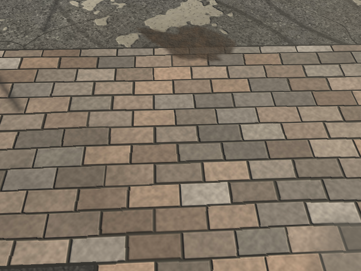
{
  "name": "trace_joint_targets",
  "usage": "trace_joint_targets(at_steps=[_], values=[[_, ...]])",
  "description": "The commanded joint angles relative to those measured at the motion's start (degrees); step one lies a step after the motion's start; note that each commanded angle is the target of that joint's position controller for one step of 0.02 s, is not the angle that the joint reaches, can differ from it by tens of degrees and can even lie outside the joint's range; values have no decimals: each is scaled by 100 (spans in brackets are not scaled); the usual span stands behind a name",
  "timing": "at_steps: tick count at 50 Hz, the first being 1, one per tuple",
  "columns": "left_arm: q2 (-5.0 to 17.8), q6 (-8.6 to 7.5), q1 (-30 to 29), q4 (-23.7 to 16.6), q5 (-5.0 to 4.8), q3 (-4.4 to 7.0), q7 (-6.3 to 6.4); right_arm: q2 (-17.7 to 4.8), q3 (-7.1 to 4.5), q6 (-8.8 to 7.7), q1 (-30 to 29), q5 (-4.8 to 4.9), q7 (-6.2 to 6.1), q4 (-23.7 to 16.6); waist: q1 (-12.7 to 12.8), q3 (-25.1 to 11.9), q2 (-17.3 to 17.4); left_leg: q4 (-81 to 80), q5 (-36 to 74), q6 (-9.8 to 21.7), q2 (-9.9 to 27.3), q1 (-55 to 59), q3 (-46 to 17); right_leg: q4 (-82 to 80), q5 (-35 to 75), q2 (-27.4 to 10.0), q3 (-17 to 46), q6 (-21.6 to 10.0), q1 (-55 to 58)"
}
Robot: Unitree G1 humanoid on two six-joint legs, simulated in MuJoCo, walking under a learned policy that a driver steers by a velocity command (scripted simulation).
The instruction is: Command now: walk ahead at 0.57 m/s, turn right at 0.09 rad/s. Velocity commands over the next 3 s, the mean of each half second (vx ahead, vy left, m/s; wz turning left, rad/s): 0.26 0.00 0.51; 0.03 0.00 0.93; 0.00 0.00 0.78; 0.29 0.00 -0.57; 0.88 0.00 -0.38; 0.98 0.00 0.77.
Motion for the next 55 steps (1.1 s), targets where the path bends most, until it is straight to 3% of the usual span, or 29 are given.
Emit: trace_joint_targets(at_steps=[1, 3, 5, 7, 9, 11, 13, 14, 15, 16, 17, 18, 19, 20, 23, 25, 28, 31, 36, 40, 43, 44, 45, 46, 47, 48, 49, 51, 55], values=[[496, -322, 496, -141, -76, 138, 122, -753, -154, 147, 688, -81, 30, -134, 5, -421, 748, -603, -156, 52, 130, -1076, -339, -2134, 4790, -2351, 1933, -656, 1182], [464, -462, 487, 65, -68, 107, 55, -643, -190, 289, 781, -85, 127, -9, -124, -271, 396, -1445, 129, 86, -4, -702, -263, -2363, 5153, -2046, 1178, -408, 636], [395, -535, 275, 133, -50, 76, 19, -468, -180, 271, 574, -49, 183, -64, -182, -333, 19, -2444, 1000, 220, -114, -726, 14, -2378, 5533, -1604, 379, -26, 787], [240, -547, 15, 81, -111, 33, 49, -360, -152, 212, 176, 11, 236, -149, -55, -421, -273, -3543, 2078, 305, -240, -662, 400, -2375, 5050, -1305, -248, 256, 1076], [232, -532, 280, 147, -179, 36, 128, -293, -134, 186, -169, -14, 284, -225, 203, -533, -297, -4319, 2818, 379, -421, -715, 707, -2085, 5016, -1352, -507, 409, 1671], [353, -489, 492, 192, -206, 87, 228, -357, -175, 194, -28, -124, 329, -230, 223, -725, -404, -4608, 2819, 495, -653, -429, 936, -1406, 5398, -1544, -619, 529, 2013], [510, -397, 307, 83, -202, 162, 338, -595, -300, 244, 636, -218, 336, -125, -92, -928, -619, -4586, 2071, 737, -897, 157, 925, -359, 5879, -1808, -572, 646, 1973], [542, -325, 83, -20, -203, 192, 349, -771, -397, 241, 1198, -237, 295, -9, -391, -1094, -541, -4836, 1864, 935, -970, 672, 764, 636, 5497, -1828, -522, 692, 1758], [577, -251, -268, -119, -252, 220, 312, -1003, -527, 206, 1820, -227, 217, 107, -931, -1161, -88, -5610, 2636, 1269, -802, 1295, 357, 2413, 3832, -1426, -581, 860, 1289], [92, -206, -15, -275, -87, 152, 215, -1415, -620, 279, 1297, -44, 139, 113, -278, -619, 1402, -5278, 6984, 1606, 142, 1800, -1309, 4211, -1699, -193, -525, 1121, -420], [-72, -128, 1184, -413, -65, 40, 181, -1955, -726, 284, 945, 6, 148, -225, 323, -1794, 1743, -5867, 7947, 2766, 1190, 2459, -3610, 5319, -2134, 67, 861, 1303, -1165], [147, -96, 1438, -286, 26, -11, 198, -1790, -766, 378, 281, 52, 107, -591, 395, -2139, 962, -6419, 4975, 2925, 1465, 2252, -4080, 5313, -1719, -346, 1404, 1259, -1211], [437, -63, 905, -302, 42, 60, 212, -1231, -623, 491, -8, 27, 63, -668, 400, -1265, 58, -6713, 2944, 2677, 1164, 1301, -3755, 4836, -1434, -556, 1340, 1246, -1304], [497, -28, 316, -445, 90, 99, 232, -941, -520, 537, -79, 19, 78, -594, 428, -766, -444, -6891, 1922, 2272, 749, 747, -3291, 4113, -1232, -752, 1340, 1245, -1341], [281, 244, 184, -473, 94, 26, 261, -1098, -597, 517, -1, 10, 102, -539, 352, -738, -79, -6819, 2233, 1544, 68, 233, -2454, 2996, -676, -800, 1176, 1317, -724], [206, 301, 160, -496, 36, -2, 266, -1265, -667, 505, 10, 3, 112, -561, 291, -954, 63, -6680, 2384, 1182, -86, 445, -2439, 2513, -535, -783, 1226, 1365, -740], [294, 348, -162, -588, -16, 28, 272, -1365, -735, 615, -67, 39, 70, -645, 105, -961, 474, -6841, 1002, 797, -258, 705, -2757, 1934, -305, -754, 1369, 1433, -1012], [402, 319, -405, -609, -32, 69, 271, -1418, -781, 702, -104, 28, 64, -709, -61, -816, 699, -6992, -65, 708, -352, 908, -3135, 1475, -153, -712, 1489, 1448, -1205], [528, 171, -531, -574, -75, 94, 280, -1498, -821, 701, -153, -45, 98, -752, -147, -802, 850, -6807, 23, 874, -383, 1206, -3611, 820, -265, -550, 1639, 1270, -1058], [651, 66, -427, -531, -141, 106, 292, -1592, -827, 695, -371, -99, 161, -819, -50, -787, 943, -6598, 669, 986, -430, 910, -3962, 89, -463, -307, 1654, 1084, -285], [794, 10, -12, -443, -190, 146, 371, -1577, -796, 674, -722, -82, 209, -894, 229, -743, 1004, -6606, 397, 676, -673, 212, -4173, -1165, -249, -239, 1655, 1016, 997], [874, -13, 137, -406, -184, 172, 431, -1509, -765, 647, -767, -34, 208, -889, 362, -724, 805, -6468, -423, 420, -951, -187, -4002, -1981, 154, -433, 1680, 980, 1645], [1216, 1, 28, -512, -166, 247, 498, -1251, -694, 605, -355, 27, 183, -834, 177, -990, 91, -5720, -1409, 107, -1383, -560, -3364, -2536, -466, -1333, 2409, 797, 2254], [1697, 52, -237, -746, -93, 302, 490, -1030, -663, 583, -131, 111, 140, -893, 113, -1190, -1004, -3901, -1428, -135, -2120, -1086, -1769, -2947, -1075, -2892, 3952, 215, 2327], [1468, 94, -538, -740, 18, 257, 435, -1681, -788, 555, -439, -140, 122, -851, 168, -712, -541, -2905, -961, -211, -1729, -1470, -1171, -2987, -451, -2943, 3863, -134, 1524], [1073, 117, -537, -731, -8, 170, 404, -1745, -814, 574, -524, -193, 165, -853, 114, -640, -423, -2360, -620, -186, -1387, -1255, -1058, -2674, 367, -2679, 3169, -135, 1277], [849, 128, -630, -740, -45, 107, 366, -1605, -776, 629, -348, -197, 229, -768, 44, -581, -375, -1881, -333, -131, -1324, -1213, -951, -2462, 945, -2287, 2460, 2, 1184], [750, 157, -614, -855, -39, 49, 359, -1478, -718, 754, -78, -110, 362, -646, 51, -564, -614, -1114, -127, -125, -1213, -1361, -642, -2284, 1635, -1974, 1713, 70, 1279], [821, 143, 115, -738, -15, 114, 329, -1334, -606, 815, -632, -21, 442, -812, 429, -493, -702, -1651, -75, -276, -820, -1808, -289, -2071, 2441, -2055, 1239, 58, 2114]])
